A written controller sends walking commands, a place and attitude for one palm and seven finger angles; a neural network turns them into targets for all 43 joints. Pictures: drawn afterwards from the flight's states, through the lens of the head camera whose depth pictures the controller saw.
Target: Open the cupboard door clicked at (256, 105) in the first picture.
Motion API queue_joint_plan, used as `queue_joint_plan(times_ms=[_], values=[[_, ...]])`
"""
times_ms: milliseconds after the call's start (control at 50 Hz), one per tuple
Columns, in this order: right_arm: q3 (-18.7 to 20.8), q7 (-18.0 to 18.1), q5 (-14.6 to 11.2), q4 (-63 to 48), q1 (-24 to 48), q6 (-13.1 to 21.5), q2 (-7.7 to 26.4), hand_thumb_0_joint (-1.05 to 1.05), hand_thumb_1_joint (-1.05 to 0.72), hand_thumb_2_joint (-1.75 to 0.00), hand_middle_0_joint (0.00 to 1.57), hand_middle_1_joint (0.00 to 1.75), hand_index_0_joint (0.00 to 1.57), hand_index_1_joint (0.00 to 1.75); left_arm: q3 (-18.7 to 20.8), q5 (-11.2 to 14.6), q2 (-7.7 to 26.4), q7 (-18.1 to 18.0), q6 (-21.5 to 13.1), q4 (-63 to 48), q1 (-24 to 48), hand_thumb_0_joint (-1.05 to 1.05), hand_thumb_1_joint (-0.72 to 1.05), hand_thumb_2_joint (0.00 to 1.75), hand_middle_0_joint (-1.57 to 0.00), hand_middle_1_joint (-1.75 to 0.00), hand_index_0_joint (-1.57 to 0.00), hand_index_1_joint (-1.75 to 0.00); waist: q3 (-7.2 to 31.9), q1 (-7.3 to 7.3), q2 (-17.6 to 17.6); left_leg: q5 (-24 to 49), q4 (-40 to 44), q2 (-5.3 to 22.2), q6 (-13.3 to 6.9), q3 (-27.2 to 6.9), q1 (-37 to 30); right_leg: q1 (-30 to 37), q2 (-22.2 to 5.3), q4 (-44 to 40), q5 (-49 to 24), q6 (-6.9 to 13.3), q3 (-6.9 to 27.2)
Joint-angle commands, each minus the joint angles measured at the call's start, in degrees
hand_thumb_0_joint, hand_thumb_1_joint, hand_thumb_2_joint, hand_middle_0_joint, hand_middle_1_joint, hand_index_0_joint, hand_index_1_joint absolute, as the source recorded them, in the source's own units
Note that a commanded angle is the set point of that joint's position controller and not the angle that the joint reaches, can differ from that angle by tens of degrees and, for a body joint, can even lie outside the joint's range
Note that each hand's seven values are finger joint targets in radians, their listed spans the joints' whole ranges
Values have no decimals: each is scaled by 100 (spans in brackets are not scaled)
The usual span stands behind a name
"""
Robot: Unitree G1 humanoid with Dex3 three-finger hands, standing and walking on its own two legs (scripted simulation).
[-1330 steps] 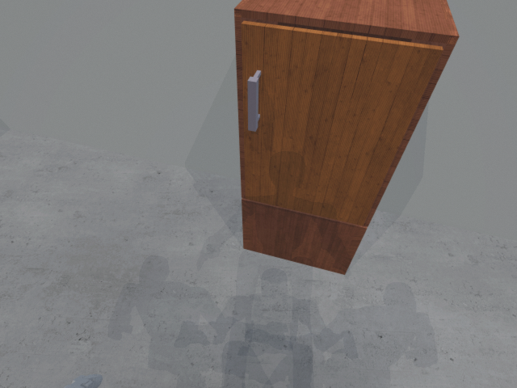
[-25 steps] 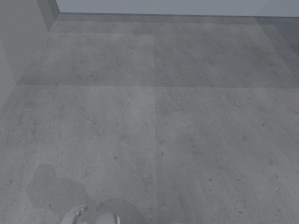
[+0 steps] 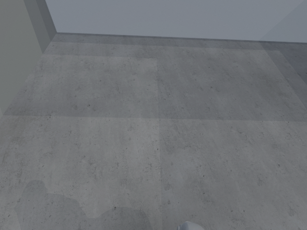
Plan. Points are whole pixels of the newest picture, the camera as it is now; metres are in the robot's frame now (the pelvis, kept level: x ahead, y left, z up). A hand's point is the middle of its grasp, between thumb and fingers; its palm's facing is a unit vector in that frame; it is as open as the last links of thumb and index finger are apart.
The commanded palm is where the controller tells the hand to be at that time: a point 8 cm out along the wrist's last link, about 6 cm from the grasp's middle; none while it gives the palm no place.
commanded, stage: turn to face it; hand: left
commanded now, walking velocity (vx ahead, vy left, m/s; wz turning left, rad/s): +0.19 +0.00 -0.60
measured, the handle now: out of the picture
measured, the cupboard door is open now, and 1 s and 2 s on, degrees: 41 41 41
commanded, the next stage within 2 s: none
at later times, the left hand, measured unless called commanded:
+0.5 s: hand (116, 193) +0.25 +0.14 -0.19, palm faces +0.15 -0.98 -0.14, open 7.2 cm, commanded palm none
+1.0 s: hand (117, 212) +0.19 +0.12 -0.15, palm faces +0.42 -0.85 -0.31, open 7.4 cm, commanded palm none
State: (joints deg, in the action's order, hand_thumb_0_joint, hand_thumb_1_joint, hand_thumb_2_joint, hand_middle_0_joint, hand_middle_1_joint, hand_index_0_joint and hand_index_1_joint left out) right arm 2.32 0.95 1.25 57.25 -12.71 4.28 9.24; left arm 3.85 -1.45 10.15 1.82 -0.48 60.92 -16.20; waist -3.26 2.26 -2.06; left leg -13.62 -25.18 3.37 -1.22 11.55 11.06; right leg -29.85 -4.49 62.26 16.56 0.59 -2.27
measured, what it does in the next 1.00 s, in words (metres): walks ahead, turning left: right foot, then left foot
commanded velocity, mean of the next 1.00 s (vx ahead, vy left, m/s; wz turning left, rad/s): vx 0.00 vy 0.00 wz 0.56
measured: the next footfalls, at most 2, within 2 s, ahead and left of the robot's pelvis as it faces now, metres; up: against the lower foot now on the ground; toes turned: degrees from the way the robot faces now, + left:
right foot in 0.20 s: +0.21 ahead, -0.16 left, +0.00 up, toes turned -9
left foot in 0.52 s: +0.22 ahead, +0.09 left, +0.00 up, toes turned +18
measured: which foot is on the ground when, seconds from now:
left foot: down 0.00-0.20, up 0.22-0.50, down 0.52-0.84, up 0.86-1.00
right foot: up 0.00-0.18, down 0.20-0.50, up 0.52-0.82, down 0.84-1.00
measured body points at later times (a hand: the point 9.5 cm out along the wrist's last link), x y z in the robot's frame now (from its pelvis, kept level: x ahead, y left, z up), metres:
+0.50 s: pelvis +0.16 -0.04 -0.02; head +0.18 -0.01 +0.43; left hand +0.24 +0.20 -0.17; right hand +0.20 -0.27 -0.16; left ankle +0.18 +0.07 -0.73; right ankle +0.17 -0.15 -0.74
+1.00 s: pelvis +0.21 -0.10 +0.00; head +0.27 -0.10 +0.44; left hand +0.17 +0.17 -0.13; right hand +0.42 -0.30 -0.15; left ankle +0.14 +0.03 -0.65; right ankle +0.24 -0.19 -0.74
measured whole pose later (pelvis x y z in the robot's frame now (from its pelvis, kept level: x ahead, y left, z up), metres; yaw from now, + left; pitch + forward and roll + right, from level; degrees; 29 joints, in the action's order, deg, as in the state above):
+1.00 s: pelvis +0.21 -0.10 +0.00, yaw +26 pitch +1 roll +3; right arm 5.4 -1.5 0.7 52.9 -7.1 -4.7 16.1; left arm 2.5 -1.1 12.1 -1.2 0.2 51.6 -12.4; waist -5.3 -0.8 1.0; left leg -24.6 -65.9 0.6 3.8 0.7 30.2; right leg -14.1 -4.8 31.3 17.9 1.5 -7.8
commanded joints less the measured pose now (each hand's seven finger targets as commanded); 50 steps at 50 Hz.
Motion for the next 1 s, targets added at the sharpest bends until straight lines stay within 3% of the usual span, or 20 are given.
queue_joint_plan(times_ms=[0,60,120,140,160,180,240,320,440,460,480,500,620,700,780,800,820,840,900,980], values=[[192,5,42,-43,-688,-14,862,0,-90,-90,20,30,20,30,57,-34,97,70,-14,-610,465,0,90,90,-20,-30,-20,-30,-86,-295,947,844,1427,1471,-481,-332,51,17,-199,-1366,-445,-108,-229],[165,7,65,35,-830,-94,905,0,-90,-90,20,30,20,30,43,-31,126,57,-24,-704,741,0,90,90,-20,-30,-20,-30,-213,-346,863,915,1155,1517,-512,-350,122,453,-52,-2094,-597,-76,-350],[83,-2,27,180,-852,-149,830,0,-90,-90,20,30,20,30,11,-23,300,-27,-132,-406,60,0,90,90,-20,-30,-20,-30,176,-20,695,1309,212,1116,-272,-293,350,2002,246,-3005,-1061,-7,-575],[41,-25,-28,212,-883,-146,695,0,-90,-90,20,30,20,30,65,-31,635,-77,-221,-244,-439,0,90,90,-20,-30,-20,-30,498,225,185,1098,-640,780,-56,-203,792,2995,-51,-3262,-1543,91,-190],[-4,-69,-87,182,-1049,-138,431,0,-90,-90,20,30,20,30,174,-57,1200,-158,-299,-47,-999,0,90,90,-20,-30,-20,-30,1014,393,-981,-509,-2013,105,208,168,1705,4009,-1414,-3569,-2391,518,1208],[22,-52,-126,53,-1074,-255,450,0,-90,-90,20,30,20,30,182,45,1544,-186,-267,-65,-1154,0,90,90,-20,-30,-20,-30,1157,385,-1297,-2671,-3239,-78,247,-345,1680,3633,-2341,-4340,-2565,1036,1919],[69,11,-113,107,-683,-343,513,0,-90,-90,20,30,20,30,97,55,1063,-344,-229,-333,-141,0,90,90,-20,-30,-20,-30,932,115,-1240,-1930,-4368,331,360,-1106,2241,3121,-2155,-4207,-3355,1134,1133],[18,-99,-65,182,-910,-572,140,0,-90,-90,20,30,20,30,61,13,884,-360,-136,-680,765,0,90,90,-20,-30,-20,-30,444,-403,-605,-1235,-3236,347,433,-737,1280,1468,-1755,-4471,-2065,676,-285],[105,-185,3,-113,-912,-578,300,0,-90,-90,20,30,20,30,193,42,921,-320,-9,-843,803,0,90,90,-20,-30,-20,-30,364,-505,-178,-39,-1017,53,382,-262,434,1209,-1519,-3533,-514,232,-874],[167,-190,21,-150,-1044,-540,587,0,-90,-90,20,30,20,30,178,73,797,-302,50,-903,720,0,90,90,-20,-30,-20,-30,427,-562,619,445,-331,307,231,-840,98,916,-1238,-2812,13,0,-1001],[311,-157,71,-281,-1240,-498,1175,0,-90,-90,20,30,20,30,138,110,469,-278,99,-1054,599,0,90,90,-20,-30,-20,-30,537,-641,2329,1709,375,1650,-448,-2940,-175,17,-440,-1465,1583,-458,-1158],[387,-60,114,-302,-1413,-507,1542,0,-90,-90,20,30,20,30,75,84,463,-287,121,-1337,1042,0,90,90,-20,-30,-20,-30,611,-880,2029,1808,801,2325,-1131,-3942,24,-225,-78,-282,2343,-451,-424],[308,73,35,-596,-453,-349,1248,0,-90,-90,20,30,20,30,123,71,496,-248,104,-1137,909,0,90,90,-20,-30,-20,-30,1043,-385,1093,3546,128,1237,-733,-2297,-586,-433,-27,116,871,-580,236],[406,12,50,-695,-228,-457,1416,0,-90,-90,20,30,20,30,87,89,528,-254,153,-1251,981,0,90,90,-20,-30,-20,-30,835,-439,1072,2696,232,1102,-738,-2336,-192,313,186,-1199,984,-546,74],[463,-53,-2,-940,452,-577,1515,0,-90,-90,20,30,20,30,128,90,714,-258,84,-1138,140,0,90,90,-20,-30,-20,-30,788,-62,1053,1509,-154,717,-430,-2389,737,1852,413,-3263,-115,-457,-167],[447,-84,-57,-1047,539,-600,1267,0,-90,-90,20,30,20,30,191,38,1045,-302,30,-1123,-119,0,90,90,-20,-30,-20,-30,765,61,219,331,-789,275,-109,-2102,1544,2615,-236,-4253,-189,-294,428],[368,-144,-82,-1209,605,-603,850,0,-90,-90,20,30,20,30,306,-58,1658,-349,-7,-1150,-188,0,90,90,-20,-30,-20,-30,534,120,-1698,-1736,-2277,-670,404,-1052,2561,2792,-1946,-4884,-482,361,2256],[386,-186,-26,-1289,735,-618,1057,0,-90,-90,20,30,20,30,234,-15,1783,-348,16,-1247,-76,0,90,90,-20,-30,-20,-30,447,151,-1512,-2262,-3618,-471,334,-1311,2410,2079,-2454,-4844,-819,836,2285],[378,-239,-25,-952,649,-751,956,0,-90,-90,20,30,20,30,78,28,1114,-374,-28,-1375,581,0,90,90,-20,-30,-20,-30,236,-317,-936,-1150,-4750,-114,470,-1356,2389,1846,-1487,-4370,-1987,580,874],[277,-280,-64,-942,857,-761,827,0,-90,-90,20,30,20,30,83,9,1106,-387,-89,-1281,147,0,90,90,-20,-30,-20,-30,544,-153,-796,-1111,-3638,-155,593,-974,2193,2775,-1381,-4039,-3458,510,134]])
